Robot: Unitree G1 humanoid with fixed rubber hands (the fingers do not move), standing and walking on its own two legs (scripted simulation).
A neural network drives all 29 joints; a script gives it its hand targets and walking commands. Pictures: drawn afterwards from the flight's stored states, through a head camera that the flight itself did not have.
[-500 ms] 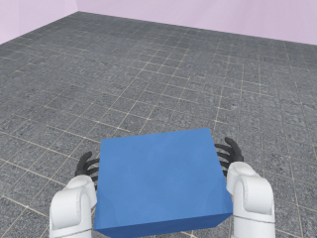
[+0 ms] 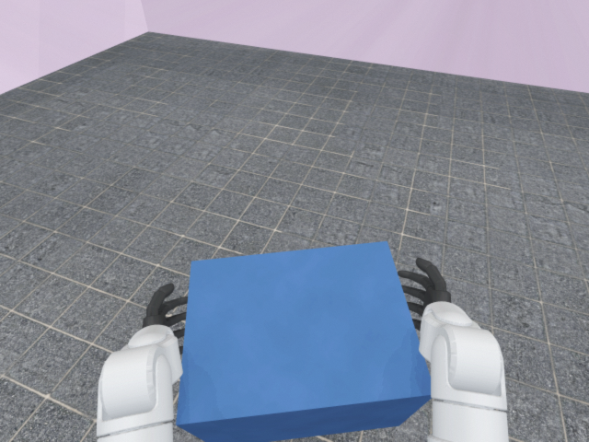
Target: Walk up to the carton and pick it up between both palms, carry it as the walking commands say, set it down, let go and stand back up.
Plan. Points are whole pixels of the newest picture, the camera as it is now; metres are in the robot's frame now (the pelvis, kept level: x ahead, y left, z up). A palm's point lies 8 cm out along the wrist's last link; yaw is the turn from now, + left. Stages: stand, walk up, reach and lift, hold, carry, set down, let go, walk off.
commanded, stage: carry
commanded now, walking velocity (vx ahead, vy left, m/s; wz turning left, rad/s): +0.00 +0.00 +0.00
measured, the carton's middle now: (299, 347) +0.28 +0.00 -0.01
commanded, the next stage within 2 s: hold in 0.28 s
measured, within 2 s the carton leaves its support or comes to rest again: neither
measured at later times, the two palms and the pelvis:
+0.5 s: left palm (169, 337) +0.27 +0.17 +0.03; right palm (428, 327) +0.27 -0.18 +0.05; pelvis +0.00 +0.00 +0.01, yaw +1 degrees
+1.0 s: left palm (146, 315) +0.30 +0.21 +0.05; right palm (410, 304) +0.29 -0.15 +0.07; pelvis -0.01 +0.05 +0.01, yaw +2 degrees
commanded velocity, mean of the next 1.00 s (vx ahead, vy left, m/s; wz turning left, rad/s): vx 0.00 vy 0.00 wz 0.00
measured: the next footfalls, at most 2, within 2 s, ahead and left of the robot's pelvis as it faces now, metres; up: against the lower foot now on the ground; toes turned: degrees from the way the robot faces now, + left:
none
